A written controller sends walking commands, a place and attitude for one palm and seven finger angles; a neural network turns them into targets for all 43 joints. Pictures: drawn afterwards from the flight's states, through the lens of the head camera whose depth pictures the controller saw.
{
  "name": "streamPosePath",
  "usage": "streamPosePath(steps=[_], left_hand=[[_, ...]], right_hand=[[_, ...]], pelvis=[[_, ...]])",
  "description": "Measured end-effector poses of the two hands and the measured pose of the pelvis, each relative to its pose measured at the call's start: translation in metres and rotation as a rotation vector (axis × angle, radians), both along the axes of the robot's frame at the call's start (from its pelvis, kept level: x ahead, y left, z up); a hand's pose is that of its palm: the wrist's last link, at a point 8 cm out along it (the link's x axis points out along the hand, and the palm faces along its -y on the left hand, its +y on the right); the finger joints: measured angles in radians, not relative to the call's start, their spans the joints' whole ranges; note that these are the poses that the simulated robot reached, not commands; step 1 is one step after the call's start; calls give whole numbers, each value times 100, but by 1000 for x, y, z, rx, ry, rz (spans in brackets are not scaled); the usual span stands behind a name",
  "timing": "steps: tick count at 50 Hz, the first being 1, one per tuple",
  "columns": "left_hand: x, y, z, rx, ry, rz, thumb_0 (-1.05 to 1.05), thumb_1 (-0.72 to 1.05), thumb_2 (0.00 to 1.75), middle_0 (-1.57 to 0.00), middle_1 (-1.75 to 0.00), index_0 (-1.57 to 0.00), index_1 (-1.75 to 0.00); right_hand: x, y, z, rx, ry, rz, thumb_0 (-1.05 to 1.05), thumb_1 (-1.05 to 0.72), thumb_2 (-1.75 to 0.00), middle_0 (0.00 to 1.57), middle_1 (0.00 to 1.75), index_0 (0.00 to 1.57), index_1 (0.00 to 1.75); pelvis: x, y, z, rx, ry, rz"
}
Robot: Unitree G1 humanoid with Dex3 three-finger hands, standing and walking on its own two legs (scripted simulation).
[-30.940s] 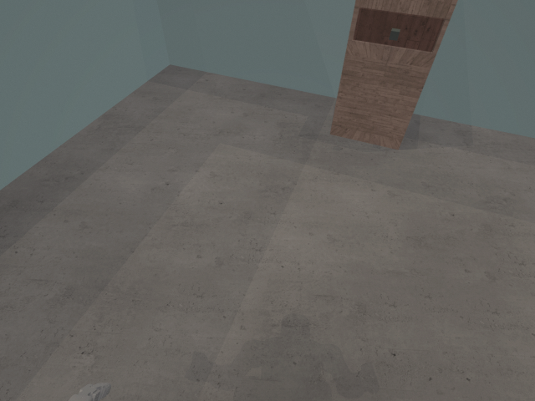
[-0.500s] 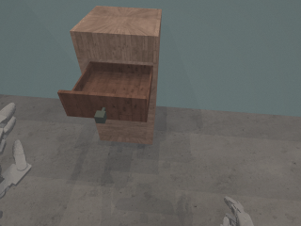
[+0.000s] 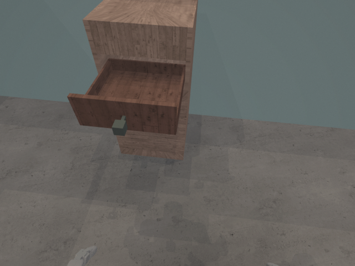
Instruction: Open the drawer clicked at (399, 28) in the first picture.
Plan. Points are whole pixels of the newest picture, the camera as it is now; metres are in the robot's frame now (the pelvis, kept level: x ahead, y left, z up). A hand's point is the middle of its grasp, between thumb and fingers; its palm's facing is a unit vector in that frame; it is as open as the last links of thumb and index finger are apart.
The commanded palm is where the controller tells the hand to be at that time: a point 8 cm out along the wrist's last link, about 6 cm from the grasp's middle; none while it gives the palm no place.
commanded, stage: let the arm hang, fingers relaxed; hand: left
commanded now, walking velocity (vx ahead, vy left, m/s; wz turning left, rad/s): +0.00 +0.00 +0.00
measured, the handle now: (121, 123) +0.59 +0.22 -0.08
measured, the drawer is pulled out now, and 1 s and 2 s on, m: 0.30 0.30 0.30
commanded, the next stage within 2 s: look to check the result in 0.86 s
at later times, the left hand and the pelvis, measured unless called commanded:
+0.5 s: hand out of the picture -0.02 +0.21 -0.15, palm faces -0.01 -0.97 -0.22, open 7.3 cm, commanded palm none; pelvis -0.01 +0.03 +0.02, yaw -2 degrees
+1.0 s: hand out of the picture -0.03 +0.20 -0.15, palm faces -0.01 -0.98 -0.19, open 7.3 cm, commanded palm none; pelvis -0.01 +0.03 +0.02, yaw -3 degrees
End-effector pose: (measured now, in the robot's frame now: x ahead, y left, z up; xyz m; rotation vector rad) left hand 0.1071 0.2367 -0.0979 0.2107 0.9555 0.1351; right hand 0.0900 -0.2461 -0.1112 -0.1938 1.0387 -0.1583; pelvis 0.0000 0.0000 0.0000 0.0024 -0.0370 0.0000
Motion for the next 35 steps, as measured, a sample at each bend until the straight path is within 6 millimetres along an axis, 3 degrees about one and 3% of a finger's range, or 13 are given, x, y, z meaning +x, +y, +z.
streamPosePath(steps=[2,4,9,13,18,35], left_hand=[[-37,-15,-27,-71,159,20,1,92,89,-19,-30,-20,-30],[-64,-10,-37,-78,246,82,-1,98,89,-20,-30,-21,-30],[-120,4,-36,-74,425,106,-1,98,89,-20,-30,-21,-30],[-146,15,-27,-46,506,116,0,95,89,-20,-30,-21,-30],[-150,24,-20,-18,520,112,0,93,89,-20,-30,-20,-30],[-111,11,-26,-49,418,40,0,92,89,-20,-30,-20,-30]], right_hand=[[-14,2,3,-21,53,-6,1,-91,-90,20,29,20,30],[-29,5,5,-34,121,-5,1,-91,-90,20,29,20,30],[-59,16,1,-27,252,-14,1,-91,-90,20,29,20,30],[-75,30,-7,11,291,-39,1,-91,-90,20,29,20,30],[-91,44,-15,47,317,-66,1,-93,-90,20,29,21,30],[-149,77,-19,117,411,-142,1,-91,-90,20,29,20,30]], pelvis=[[0,0,2,-3,-7,-8],[0,0,6,-11,-4,-6],[-4,6,14,-22,7,-9],[-5,14,17,-20,5,-17],[-8,23,20,-15,-4,-28],[-16,31,21,-4,-12,-48]])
